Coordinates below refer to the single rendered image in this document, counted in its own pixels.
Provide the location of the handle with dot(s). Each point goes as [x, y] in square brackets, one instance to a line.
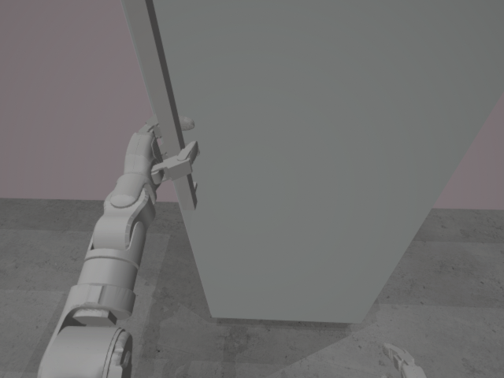
[145, 29]

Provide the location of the fridge door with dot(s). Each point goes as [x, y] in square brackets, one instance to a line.
[327, 130]

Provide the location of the robot left forearm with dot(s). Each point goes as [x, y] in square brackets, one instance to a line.
[104, 292]

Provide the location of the robot left hand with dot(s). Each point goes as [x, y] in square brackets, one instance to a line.
[143, 154]

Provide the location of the robot right hand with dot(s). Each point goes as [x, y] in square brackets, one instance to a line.
[403, 362]

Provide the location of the robot left upper arm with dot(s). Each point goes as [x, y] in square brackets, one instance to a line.
[89, 352]

